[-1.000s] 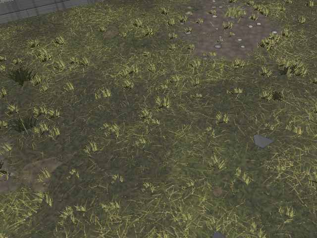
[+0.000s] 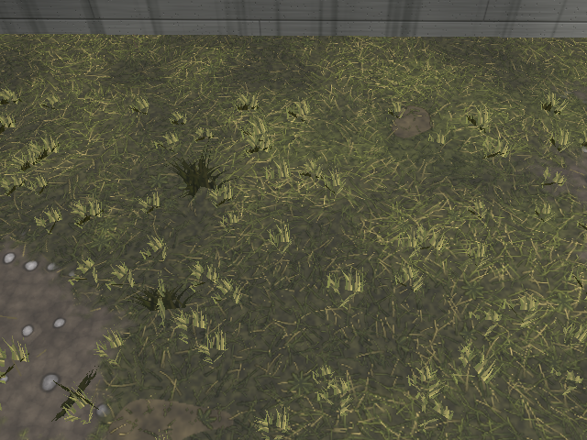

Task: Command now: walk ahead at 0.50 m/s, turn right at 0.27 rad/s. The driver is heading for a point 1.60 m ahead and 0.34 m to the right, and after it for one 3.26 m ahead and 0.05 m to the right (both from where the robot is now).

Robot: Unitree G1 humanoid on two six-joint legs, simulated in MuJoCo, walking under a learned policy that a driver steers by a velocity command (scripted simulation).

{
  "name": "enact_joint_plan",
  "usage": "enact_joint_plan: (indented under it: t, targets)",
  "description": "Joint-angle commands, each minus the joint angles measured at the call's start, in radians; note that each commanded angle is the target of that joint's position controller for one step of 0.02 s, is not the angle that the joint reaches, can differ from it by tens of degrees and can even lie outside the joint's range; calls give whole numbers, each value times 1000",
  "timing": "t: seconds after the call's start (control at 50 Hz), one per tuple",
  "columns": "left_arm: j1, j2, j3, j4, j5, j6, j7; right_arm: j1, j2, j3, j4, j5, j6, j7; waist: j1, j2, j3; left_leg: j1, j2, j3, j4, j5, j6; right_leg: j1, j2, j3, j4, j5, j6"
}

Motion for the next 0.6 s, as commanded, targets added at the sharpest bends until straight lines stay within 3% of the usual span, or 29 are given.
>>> enact_joint_plan:
  t: [0.02, 0.1, 0.18, 0.22, 0.26, 0.28, 0.3, 0.32, 0.34, 0.36, 0.38, 0.42, 0.48, 0.54, 0.6]
  targets:
    - [6, 135, 34, -57, -9, -6, 13, -33, -72, -20, -85, -11, -24, 0, -12, -123, -50, -175, 48, -16, -149, 23, -38, 177, -243, 330, -192, 156, -194]
    - [42, 186, 53, -34, -18, 12, 36, -173, -37, -2, -109, -5, -27, 5, 28, -120, -24, -77, 12, -1, -423, 239, -73, 72, -205, 259, -197, 148, -167]
    - [99, 185, 56, -12, -27, 32, 45, -266, -59, -10, -127, 10, -38, 15, 54, -123, -23, 21, -25, -24, -556, 353, -73, 59, -208, 302, -156, 73, -138]
    - [100, 184, 58, -9, -29, 39, 48, -270, -83, -22, -132, 15, -45, 15, 40, -136, -22, 66, -24, -40, -599, 320, -57, 84, -222, 354, -119, 30, -121]
    - [77, 172, 59, -13, -28, 47, 49, -203, -106, -38, -115, 18, -51, 11, -9, -149, -34, 175, -15, -33, -651, 285, -22, 80, -212, 377, -52, 31, -94]
    - [69, 145, 50, -19, -24, 47, 47, -124, -126, -51, -97, 13, -53, 4, -50, -142, -75, 300, 9, -32, -679, 267, 4, 49, -172, 353, 35, 52, -68]
    - [55, 88, 30, -38, -12, 43, 43, 17, -175, -67, -83, -1, -54, -6, -115, -59, -189, 519, 154, -161, -669, 202, 65, -51, -117, 280, 278, -27, -32]
    - [172, 18, 7, -66, -27, 34, 45, 113, -258, -88, -56, -10, -37, -8, -83, 215, -318, 803, 377, -543, -728, 18, 215, -345, 14, 129, 579, -385, 28]
    - [188, 102, 20, -59, -44, 33, 49, 120, -201, -80, -43, 7, -29, 1, -84, 236, -270, 774, 425, -723, -794, -206, 245, -502, -56, 115, 752, -442, 44]
    - [108, 163, 39, -54, -41, 38, 50, 77, -133, -62, -51, 11, -28, 1, -98, 133, -142, 664, 376, -599, -813, -201, 207, -538, -94, 120, 816, -351, 51]
    - [58, 165, 43, -58, -29, 43, 50, 31, -105, -52, -53, 6, -26, 1, -84, 72, -74, 563, 332, -459, -823, -72, 179, -516, -123, 95, 818, -277, 60]
    - [17, 137, 45, -73, -20, 49, 40, -20, -65, -39, -40, -5, -25, 1, -50, 82, -12, 427, 262, -285, -867, 120, 158, -465, -172, 83, 765, -188, 68]
    - [-12, 87, 34, -96, -24, 60, 27, -20, -80, -47, -14, -1, -37, 0, -37, 82, -1, 363, 241, -147, -922, 255, 170, -442, -195, 52, 715, -123, 80]
    - [-71, 72, 26, -125, -18, 59, 19, -11, -117, -58, 13, 1, -39, -2, -42, 46, 6, 376, 250, -51, -942, 379, 184, -469, -204, 48, 595, -18, 93]
    - [-150, 60, 16, -145, -19, 48, 1, -4, -142, -61, 32, 5, -32, -5, -68, 30, 19, 382, 227, 59, -943, 432, 161, -424, -193, 8, 420, 137, 80]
